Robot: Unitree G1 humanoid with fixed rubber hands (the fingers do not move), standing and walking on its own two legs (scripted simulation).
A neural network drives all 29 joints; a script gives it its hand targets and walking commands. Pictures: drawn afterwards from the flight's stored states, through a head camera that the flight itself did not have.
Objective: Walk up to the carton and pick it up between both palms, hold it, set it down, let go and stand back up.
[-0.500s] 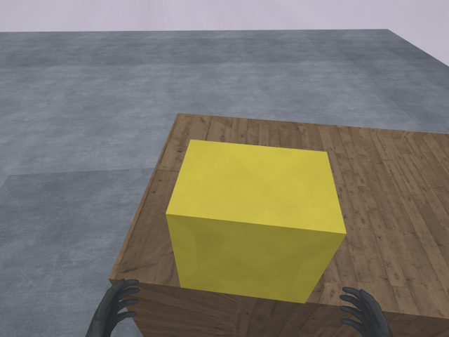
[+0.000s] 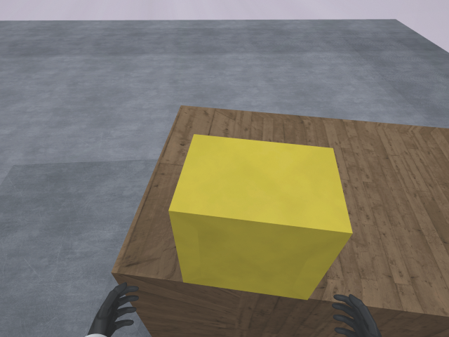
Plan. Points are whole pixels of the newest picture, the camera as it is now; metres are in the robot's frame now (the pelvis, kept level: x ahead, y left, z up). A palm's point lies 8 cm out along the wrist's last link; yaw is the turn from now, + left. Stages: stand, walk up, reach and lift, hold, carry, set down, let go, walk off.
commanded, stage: set down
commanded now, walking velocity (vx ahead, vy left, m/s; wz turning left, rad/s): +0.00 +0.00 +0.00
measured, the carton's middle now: (252, 220) +0.36 -0.03 -0.01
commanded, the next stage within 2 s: let go in 0.72 s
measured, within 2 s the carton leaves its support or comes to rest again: neither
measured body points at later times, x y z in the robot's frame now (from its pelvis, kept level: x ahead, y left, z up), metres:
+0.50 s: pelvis +0.00 +0.00 +0.00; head -0.01 +0.00 +0.45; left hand +0.16 +0.23 -0.09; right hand +0.17 -0.23 -0.09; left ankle -0.02 +0.12 -0.75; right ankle -0.02 -0.13 -0.75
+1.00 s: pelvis +0.00 -0.01 +0.00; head -0.01 +0.00 +0.45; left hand +0.16 +0.22 -0.09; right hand +0.16 -0.24 -0.09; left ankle -0.02 +0.12 -0.75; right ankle -0.02 -0.13 -0.75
